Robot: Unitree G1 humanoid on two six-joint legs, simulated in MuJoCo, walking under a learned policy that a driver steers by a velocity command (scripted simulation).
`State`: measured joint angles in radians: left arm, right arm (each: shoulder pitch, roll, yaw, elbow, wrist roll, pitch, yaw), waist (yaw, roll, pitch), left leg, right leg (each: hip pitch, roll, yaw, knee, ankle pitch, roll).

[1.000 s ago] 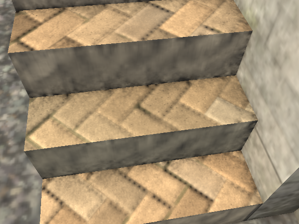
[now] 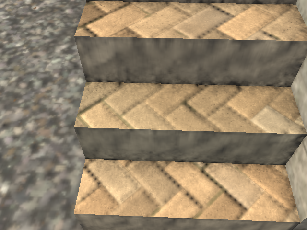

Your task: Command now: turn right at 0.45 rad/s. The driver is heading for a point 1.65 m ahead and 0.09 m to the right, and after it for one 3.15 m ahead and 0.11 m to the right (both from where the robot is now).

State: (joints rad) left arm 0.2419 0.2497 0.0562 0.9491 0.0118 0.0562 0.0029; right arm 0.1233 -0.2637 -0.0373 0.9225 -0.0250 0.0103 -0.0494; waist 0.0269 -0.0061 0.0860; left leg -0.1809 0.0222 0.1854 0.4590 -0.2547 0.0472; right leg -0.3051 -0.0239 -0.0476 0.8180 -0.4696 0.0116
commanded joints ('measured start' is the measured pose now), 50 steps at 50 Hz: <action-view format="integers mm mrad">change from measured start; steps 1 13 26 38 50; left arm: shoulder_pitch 14 65 114 -5 59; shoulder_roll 53 135 110 21 22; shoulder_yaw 7 43 30 -23 -43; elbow -71 -60 -18 -120 -204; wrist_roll -9 -14 16 61 -8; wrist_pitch -10 -88 -156 -117 -104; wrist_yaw -9 3 23 19 73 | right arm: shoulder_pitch -8 -63 -133 129 106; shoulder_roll -177 -121 -63 -83 -94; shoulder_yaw -44 -31 -4 -29 -40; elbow -43 -89 -146 -55 -110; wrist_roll -4 -28 -12 10 9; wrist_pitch -16 -45 -62 -98 -92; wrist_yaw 11 69 43 33 24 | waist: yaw -15 -3 41 4 51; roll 144 -56 -105 38 158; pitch -105 -54 -28 -153 -226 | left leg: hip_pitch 88 -477 -276 10 84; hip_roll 296 23 -2 161 101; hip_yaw -201 -208 -132 -453 -501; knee -66 500 168 -134 86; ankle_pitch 426 66 65 660 1092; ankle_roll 166 -97 -32 250 159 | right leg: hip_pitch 13 310 192 -337 32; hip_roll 8 -133 -162 18 47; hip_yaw -32 352 267 47 7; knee -139 -650 -639 704 -216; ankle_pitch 33 245 430 241 313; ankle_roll -26 -227 -213 -20 -35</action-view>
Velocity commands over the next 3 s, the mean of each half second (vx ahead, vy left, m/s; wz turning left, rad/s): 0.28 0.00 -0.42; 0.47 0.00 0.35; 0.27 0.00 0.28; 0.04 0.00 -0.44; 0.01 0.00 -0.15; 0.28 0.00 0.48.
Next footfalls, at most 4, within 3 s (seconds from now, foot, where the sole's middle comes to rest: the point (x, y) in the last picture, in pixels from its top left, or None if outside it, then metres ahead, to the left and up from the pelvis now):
0.08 right None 0.01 -0.11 -0.78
0.62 left None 0.24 0.04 -0.78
1.04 right None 0.31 -0.15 -0.78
1.52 left None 0.32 0.14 -0.78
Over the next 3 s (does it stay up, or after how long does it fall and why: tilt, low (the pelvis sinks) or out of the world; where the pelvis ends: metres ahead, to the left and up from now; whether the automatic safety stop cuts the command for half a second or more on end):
stays up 0.14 0.02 0.00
